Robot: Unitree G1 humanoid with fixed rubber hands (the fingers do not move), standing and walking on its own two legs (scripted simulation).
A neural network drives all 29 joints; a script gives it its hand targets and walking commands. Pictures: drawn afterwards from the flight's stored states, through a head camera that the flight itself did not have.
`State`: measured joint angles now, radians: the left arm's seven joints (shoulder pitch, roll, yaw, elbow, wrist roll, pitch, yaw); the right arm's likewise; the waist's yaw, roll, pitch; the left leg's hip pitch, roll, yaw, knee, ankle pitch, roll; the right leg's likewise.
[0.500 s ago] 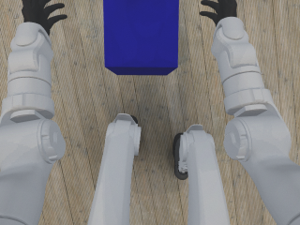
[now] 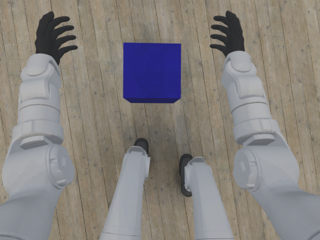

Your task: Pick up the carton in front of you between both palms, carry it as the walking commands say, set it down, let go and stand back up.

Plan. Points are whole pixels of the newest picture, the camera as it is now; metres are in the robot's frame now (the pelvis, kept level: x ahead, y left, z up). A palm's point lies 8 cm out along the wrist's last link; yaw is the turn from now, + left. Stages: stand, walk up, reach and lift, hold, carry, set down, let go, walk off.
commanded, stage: let go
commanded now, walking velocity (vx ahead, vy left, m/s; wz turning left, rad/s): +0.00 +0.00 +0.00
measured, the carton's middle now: (152, 77) +0.52 +0.09 -0.51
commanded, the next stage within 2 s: stand in 1.28 s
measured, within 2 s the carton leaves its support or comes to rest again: neither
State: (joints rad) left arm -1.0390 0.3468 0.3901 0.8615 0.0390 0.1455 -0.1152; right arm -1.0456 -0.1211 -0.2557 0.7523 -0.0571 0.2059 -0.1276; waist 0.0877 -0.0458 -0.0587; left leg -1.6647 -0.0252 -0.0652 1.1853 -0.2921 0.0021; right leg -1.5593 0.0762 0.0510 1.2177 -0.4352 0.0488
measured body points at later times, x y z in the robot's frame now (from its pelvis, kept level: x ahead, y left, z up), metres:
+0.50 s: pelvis +0.06 +0.01 +0.11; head +0.24 +0.04 +0.52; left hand +0.33 +0.28 +0.00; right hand +0.38 -0.16 +0.00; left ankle +0.10 +0.11 -0.60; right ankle +0.05 -0.14 -0.59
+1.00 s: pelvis +0.10 -0.03 +0.15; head +0.12 -0.02 +0.59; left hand +0.26 +0.22 +0.07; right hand +0.28 -0.26 +0.07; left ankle +0.10 +0.11 -0.60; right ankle +0.05 -0.14 -0.60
